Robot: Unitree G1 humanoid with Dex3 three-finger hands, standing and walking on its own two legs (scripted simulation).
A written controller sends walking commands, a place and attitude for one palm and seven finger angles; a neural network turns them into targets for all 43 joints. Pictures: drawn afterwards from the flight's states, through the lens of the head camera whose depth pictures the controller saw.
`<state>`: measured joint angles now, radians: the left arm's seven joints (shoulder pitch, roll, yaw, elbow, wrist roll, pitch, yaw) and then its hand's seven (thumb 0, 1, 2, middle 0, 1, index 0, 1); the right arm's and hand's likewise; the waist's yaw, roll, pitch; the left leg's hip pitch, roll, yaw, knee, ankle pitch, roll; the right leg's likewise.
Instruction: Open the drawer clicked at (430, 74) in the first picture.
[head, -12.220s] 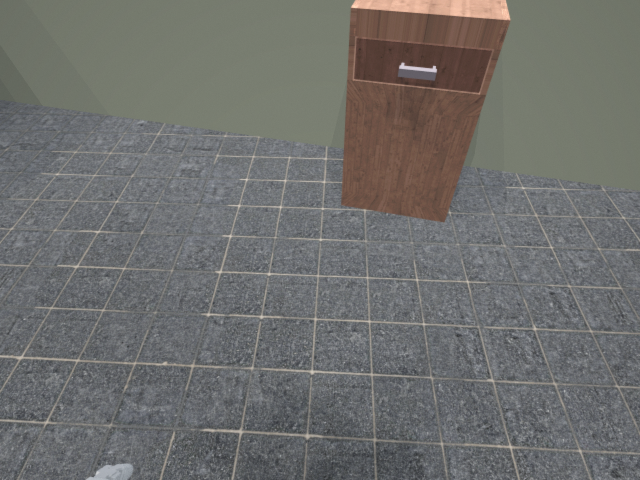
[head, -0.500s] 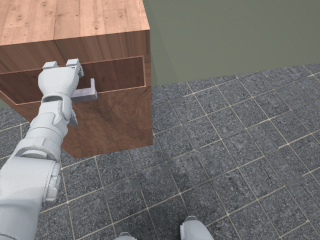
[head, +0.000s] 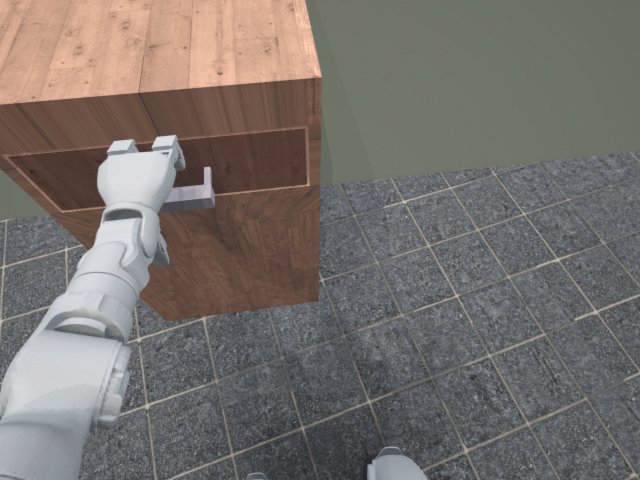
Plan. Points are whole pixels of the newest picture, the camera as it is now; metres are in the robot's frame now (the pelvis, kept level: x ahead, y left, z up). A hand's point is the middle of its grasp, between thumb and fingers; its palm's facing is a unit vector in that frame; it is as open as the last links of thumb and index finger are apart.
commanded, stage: move the hooked fingers above the handle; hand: left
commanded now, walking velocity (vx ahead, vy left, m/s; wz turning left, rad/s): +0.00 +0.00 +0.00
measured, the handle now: (174, 188) +0.55 +0.21 -0.05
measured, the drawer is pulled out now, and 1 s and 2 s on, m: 0.00 0.00 0.00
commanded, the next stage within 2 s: lower the fingers behind the handle in 0.26 s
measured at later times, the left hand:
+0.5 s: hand (158, 201) +0.49 +0.21 +0.00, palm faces -0.09 -0.02 -1.00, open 13.8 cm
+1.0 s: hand (165, 217) +0.49 +0.21 -0.03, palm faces -0.07 -0.01 -1.00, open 13.9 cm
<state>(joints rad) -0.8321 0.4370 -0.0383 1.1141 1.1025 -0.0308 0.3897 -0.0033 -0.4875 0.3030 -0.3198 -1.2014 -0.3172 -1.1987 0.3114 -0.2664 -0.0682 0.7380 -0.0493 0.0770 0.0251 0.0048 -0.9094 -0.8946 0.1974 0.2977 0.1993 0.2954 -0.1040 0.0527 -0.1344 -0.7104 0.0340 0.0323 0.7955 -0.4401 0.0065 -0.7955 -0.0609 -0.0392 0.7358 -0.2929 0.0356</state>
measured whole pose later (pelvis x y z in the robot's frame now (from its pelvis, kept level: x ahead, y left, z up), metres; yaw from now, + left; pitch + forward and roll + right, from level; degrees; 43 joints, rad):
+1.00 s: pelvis -0.01 +0.00 -0.02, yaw +0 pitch +25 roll -1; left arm -0.87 0.47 0.00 1.16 1.12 -0.04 0.43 0.00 -0.49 0.30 -0.32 -1.20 -0.31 -1.20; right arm 0.33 -0.26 -0.06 0.76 -0.07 0.05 0.04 0.00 -0.91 -0.89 0.20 0.30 0.20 0.30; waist -0.13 0.06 -0.16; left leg -0.90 0.04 0.03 0.96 -0.50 0.01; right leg -0.98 -0.06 -0.03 0.88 -0.33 0.04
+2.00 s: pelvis -0.03 +0.00 -0.06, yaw -1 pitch +30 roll -2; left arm -0.95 0.52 0.02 1.17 1.12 -0.03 0.42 0.00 -0.49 0.30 -0.30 -1.20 -0.30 -1.20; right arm 0.33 -0.27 -0.04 0.75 -0.07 0.01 0.03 0.00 -0.91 -0.89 0.20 0.30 0.20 0.30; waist -0.17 0.07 -0.16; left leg -1.10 0.04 0.01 1.13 -0.55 0.01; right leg -1.18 -0.06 -0.03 1.04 -0.38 0.03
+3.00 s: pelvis -0.02 +0.00 -0.05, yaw -1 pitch +29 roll -2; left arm -0.87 0.51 0.04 1.11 1.11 -0.03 0.42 0.00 0.65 0.76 -0.34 -1.35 -0.35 -1.35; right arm 0.32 -0.28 -0.05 0.74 -0.06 0.02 0.03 0.00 -0.91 -0.89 0.20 0.30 0.20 0.30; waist -0.16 0.07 -0.15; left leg -1.06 0.05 0.03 1.11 -0.55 0.01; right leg -1.15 -0.05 -0.01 1.02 -0.37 0.04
